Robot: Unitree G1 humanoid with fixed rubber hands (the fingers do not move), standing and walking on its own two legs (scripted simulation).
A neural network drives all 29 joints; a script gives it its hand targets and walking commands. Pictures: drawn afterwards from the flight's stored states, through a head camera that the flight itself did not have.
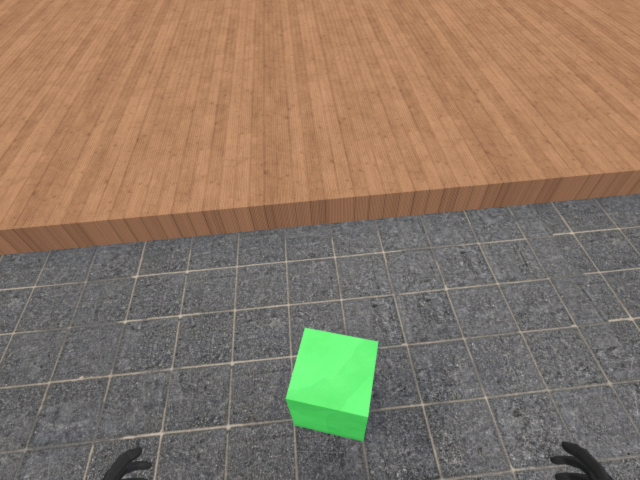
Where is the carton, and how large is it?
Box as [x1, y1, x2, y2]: [286, 328, 377, 440]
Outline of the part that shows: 305,328 286,395 286,401 294,424 362,440 368,414 377,341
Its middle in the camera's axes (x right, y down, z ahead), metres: +0.04 +0.43 +1.11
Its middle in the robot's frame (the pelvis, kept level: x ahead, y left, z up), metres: +0.44 +0.02 -0.66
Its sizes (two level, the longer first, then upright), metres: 0.210 0.200 0.250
